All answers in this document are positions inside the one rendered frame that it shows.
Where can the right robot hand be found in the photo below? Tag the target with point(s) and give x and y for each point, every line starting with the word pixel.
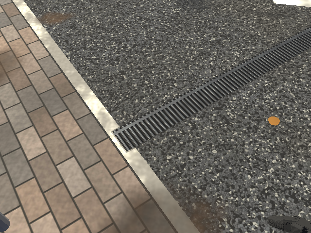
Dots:
pixel 294 224

